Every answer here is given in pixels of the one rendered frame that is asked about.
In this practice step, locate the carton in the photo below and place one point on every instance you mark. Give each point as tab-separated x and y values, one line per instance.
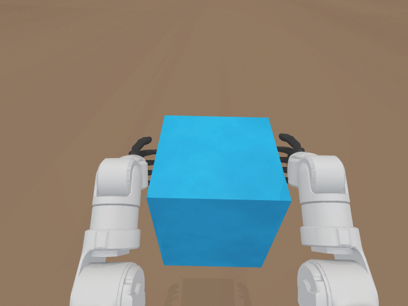
217	194

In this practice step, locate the left robot forearm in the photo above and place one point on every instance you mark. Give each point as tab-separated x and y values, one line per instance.
114	220

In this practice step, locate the robot right hand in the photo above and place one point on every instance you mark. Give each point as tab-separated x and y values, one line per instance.
289	151

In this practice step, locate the robot left hand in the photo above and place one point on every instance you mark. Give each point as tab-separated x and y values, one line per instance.
136	150

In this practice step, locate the right robot upper arm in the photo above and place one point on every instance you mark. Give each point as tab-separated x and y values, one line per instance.
335	282

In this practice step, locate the right robot forearm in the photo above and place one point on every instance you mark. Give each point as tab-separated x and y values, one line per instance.
326	213

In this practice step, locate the left robot upper arm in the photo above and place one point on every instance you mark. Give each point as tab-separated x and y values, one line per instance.
110	284

